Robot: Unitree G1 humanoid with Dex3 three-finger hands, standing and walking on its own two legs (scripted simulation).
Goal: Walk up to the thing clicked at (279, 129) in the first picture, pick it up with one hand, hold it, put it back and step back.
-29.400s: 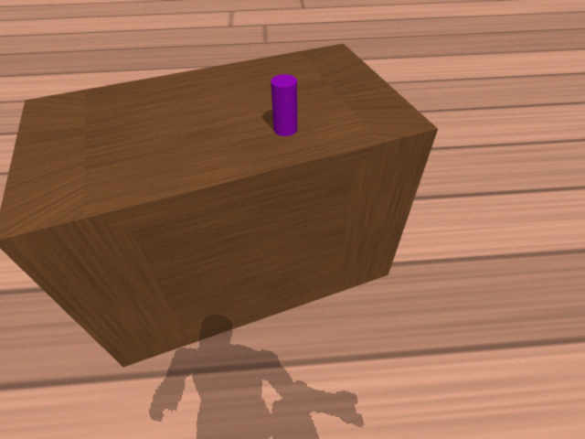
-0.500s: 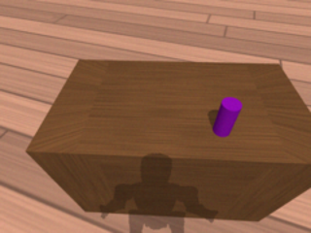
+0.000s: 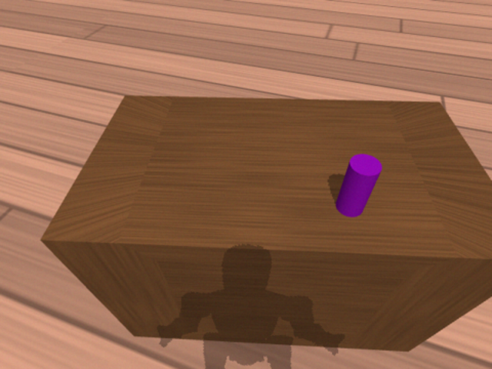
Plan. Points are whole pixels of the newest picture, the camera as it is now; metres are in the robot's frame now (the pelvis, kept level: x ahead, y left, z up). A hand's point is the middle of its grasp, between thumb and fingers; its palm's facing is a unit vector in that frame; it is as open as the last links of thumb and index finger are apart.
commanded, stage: stand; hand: right
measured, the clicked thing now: (356, 187) +0.49 -0.20 -0.02
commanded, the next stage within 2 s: step back in 0.08 s
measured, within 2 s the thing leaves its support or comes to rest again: neither
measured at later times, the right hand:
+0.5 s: hand out of the picture -0.02 -0.23 -0.16, palm faces -0.05 +0.90 -0.43, open 7.4 cm
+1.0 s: hand out of the picture -0.06 -0.24 -0.18, palm faces -0.01 +0.93 -0.37, open 7.4 cm
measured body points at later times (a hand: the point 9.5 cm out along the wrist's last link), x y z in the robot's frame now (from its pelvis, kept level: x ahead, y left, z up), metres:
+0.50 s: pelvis -0.07 +0.05 -0.02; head +0.01 +0.08 +0.42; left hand +0.08 +0.36 -0.16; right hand -0.01 -0.27 -0.13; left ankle -0.07 +0.15 -0.75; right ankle -0.06 -0.09 -0.69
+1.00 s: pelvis -0.15 +0.03 -0.02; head -0.09 +0.00 +0.43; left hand -0.02 +0.33 -0.12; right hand -0.06 -0.29 -0.15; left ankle -0.19 +0.18 -0.67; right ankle -0.12 -0.08 -0.75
